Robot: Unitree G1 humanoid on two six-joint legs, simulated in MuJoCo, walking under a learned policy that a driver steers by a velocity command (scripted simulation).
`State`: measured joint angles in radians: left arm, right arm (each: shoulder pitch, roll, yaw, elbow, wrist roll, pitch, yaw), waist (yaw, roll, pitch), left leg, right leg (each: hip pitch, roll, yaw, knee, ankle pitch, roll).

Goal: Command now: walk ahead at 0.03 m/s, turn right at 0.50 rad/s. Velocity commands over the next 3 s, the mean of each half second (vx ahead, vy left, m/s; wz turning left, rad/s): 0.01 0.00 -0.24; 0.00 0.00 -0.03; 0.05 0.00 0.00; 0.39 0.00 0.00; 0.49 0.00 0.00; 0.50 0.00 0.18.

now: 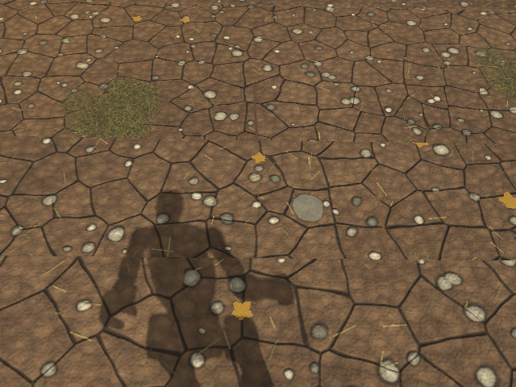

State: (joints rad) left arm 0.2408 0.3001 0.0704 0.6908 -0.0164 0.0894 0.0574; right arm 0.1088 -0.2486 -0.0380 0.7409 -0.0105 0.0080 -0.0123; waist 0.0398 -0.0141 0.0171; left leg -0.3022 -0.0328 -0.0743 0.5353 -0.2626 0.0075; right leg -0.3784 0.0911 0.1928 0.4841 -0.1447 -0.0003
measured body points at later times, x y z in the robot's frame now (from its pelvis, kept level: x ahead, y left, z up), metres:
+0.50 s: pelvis -0.01 +0.00 +0.01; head +0.00 +0.00 +0.46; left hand +0.15 +0.23 -0.11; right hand +0.06 -0.26 -0.12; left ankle +0.01 +0.11 -0.73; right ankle -0.04 -0.14 -0.73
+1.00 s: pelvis -0.02 -0.02 +0.01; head -0.01 -0.02 +0.46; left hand +0.09 +0.22 -0.12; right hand +0.01 -0.29 -0.13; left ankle +0.01 +0.11 -0.73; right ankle -0.04 -0.14 -0.73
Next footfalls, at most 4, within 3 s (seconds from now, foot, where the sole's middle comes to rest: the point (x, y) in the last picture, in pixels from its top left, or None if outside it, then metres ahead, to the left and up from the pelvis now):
0.42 right None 0.00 -0.14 -0.77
2.14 left None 0.50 0.14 -0.95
2.58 right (310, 316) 0.75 -0.13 -0.95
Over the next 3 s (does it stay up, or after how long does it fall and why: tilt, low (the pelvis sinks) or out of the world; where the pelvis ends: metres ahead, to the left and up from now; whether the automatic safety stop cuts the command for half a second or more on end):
stays up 0.78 -0.04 -0.17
